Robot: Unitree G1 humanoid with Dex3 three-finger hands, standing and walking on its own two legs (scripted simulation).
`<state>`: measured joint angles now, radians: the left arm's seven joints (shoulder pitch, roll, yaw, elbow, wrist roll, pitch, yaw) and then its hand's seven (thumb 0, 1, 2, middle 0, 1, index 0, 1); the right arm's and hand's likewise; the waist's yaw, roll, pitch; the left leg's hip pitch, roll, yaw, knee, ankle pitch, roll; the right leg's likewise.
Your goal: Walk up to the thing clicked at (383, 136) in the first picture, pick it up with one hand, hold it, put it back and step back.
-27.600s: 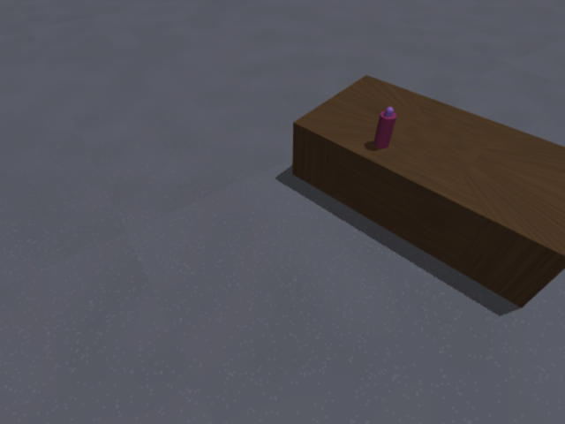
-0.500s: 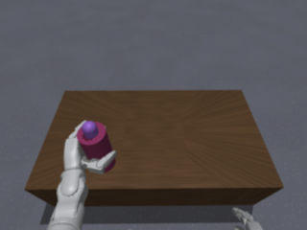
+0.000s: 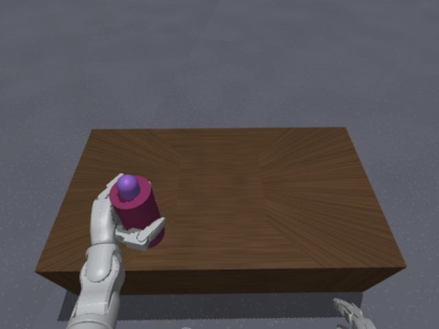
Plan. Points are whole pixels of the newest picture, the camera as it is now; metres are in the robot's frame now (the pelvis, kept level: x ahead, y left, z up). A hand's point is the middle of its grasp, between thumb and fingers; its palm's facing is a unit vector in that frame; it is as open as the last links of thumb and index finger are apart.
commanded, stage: hold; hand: left
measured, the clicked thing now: (138, 209) +0.32 +0.17 +0.05
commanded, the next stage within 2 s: crouch in 0.76 s
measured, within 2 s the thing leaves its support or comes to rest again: neither
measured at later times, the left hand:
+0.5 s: hand (139, 214) +0.32 +0.17 +0.03, palm faces +0.16 -0.99 -0.02, open 9.5 cm
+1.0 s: hand (137, 213) +0.32 +0.17 +0.03, palm faces +0.16 -0.99 -0.01, open 9.5 cm
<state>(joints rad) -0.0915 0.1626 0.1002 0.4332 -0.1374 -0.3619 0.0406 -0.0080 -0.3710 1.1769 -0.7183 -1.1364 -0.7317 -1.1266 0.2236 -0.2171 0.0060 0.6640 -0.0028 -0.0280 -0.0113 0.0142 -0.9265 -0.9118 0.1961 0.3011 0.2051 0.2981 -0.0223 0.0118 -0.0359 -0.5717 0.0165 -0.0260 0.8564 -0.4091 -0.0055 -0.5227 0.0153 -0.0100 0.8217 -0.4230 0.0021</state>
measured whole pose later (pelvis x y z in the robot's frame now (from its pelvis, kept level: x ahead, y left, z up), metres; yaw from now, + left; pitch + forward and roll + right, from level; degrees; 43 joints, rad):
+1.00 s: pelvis +0.00 +0.00 +0.00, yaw +0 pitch +7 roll -1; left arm -0.11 0.17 0.11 0.46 -0.15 -0.37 0.03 -0.01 -0.35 1.14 -0.73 -1.10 -0.75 -1.09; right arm 0.22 -0.22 0.01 0.67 0.00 -0.03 -0.02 0.01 -0.91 -0.91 0.20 0.30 0.21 0.30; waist -0.02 0.01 -0.04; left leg -0.58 0.01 -0.03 0.87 -0.41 0.00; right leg -0.53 0.01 -0.01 0.83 -0.42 0.00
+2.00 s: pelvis -0.05 +0.00 -0.19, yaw -3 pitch +34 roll -5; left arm -0.76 0.42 0.44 1.07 -0.07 -0.57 -0.07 -0.01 -0.33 1.12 -0.75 -1.07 -0.76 -1.05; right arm 0.18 -0.25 0.02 0.72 -0.06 0.01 0.05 0.01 -0.93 -0.91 0.20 0.30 0.21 0.30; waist -0.13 0.02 -0.19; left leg -1.67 0.03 -0.07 1.71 -0.64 -0.01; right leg -1.60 0.04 -0.05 1.66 -0.65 0.00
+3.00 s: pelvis -0.08 +0.00 -0.30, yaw -5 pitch +36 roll -5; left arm -0.93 0.57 0.52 1.19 -0.02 -0.54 -0.11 -0.01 -0.34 1.14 -0.74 -1.08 -0.75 -1.07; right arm 0.18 -0.26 0.07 0.72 -0.08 0.04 0.05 0.01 -0.93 -0.91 0.20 0.30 0.21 0.30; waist -0.17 0.02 -0.15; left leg -2.02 0.03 -0.09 2.06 -0.67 -0.02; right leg -1.96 0.05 -0.06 2.02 -0.69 0.00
